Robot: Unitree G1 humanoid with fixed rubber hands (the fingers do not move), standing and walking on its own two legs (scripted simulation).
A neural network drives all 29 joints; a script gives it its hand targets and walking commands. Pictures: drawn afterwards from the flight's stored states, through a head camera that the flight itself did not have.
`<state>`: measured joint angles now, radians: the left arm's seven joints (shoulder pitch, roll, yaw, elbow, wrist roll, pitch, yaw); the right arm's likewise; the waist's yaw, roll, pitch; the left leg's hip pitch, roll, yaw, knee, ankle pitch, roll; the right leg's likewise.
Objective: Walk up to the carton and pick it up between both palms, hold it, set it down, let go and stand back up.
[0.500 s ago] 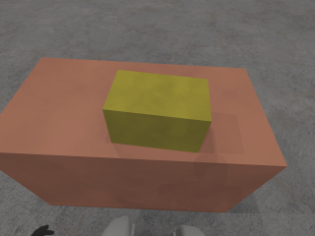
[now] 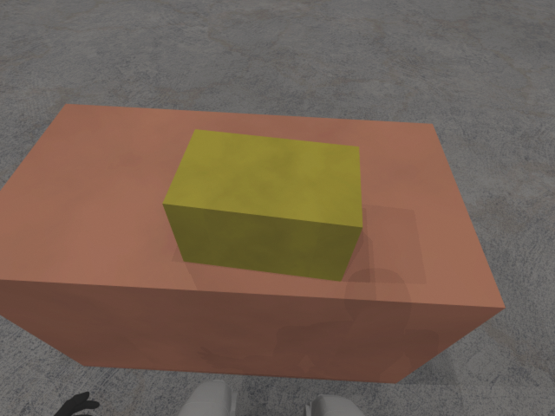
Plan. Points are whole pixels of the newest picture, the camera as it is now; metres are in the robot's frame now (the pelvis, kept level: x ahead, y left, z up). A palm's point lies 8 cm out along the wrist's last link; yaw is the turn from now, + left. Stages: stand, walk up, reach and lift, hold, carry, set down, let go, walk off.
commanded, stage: walk up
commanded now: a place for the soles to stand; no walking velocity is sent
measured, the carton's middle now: (268, 205) +0.45 +0.02 +0.00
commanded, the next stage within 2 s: none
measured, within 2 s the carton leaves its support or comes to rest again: neither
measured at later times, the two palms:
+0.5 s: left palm out of the picture +0.10 +0.30 -0.09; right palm out of the picture +0.08 -0.33 -0.10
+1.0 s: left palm out of the picture +0.10 +0.29 -0.09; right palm out of the picture +0.10 -0.34 -0.09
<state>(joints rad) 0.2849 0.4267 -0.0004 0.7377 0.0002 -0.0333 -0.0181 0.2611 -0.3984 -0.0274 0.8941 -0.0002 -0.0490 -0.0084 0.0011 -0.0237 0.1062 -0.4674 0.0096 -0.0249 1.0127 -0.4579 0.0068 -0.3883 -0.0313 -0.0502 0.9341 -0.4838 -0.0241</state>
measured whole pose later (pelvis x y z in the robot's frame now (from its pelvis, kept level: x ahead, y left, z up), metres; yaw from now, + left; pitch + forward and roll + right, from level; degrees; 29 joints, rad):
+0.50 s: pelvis +0.02 -0.01 +0.00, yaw +0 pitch -3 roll +0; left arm 0.28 0.43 0.00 0.74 0.00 -0.04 -0.01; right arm 0.24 -0.40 -0.03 0.91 0.00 -0.03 -0.01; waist 0.00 -0.02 0.11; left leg -0.50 0.02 -0.03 1.04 -0.48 0.01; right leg -0.39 -0.03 -0.05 0.93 -0.48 -0.02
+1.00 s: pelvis +0.03 -0.02 +0.00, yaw +0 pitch -3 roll +0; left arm 0.31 0.44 0.00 0.74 0.00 -0.04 -0.01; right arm 0.22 -0.40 -0.03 0.91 0.00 -0.03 -0.01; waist 0.00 -0.03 0.10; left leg -0.50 0.01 -0.02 1.01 -0.47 0.01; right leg -0.40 -0.03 -0.06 0.92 -0.47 -0.02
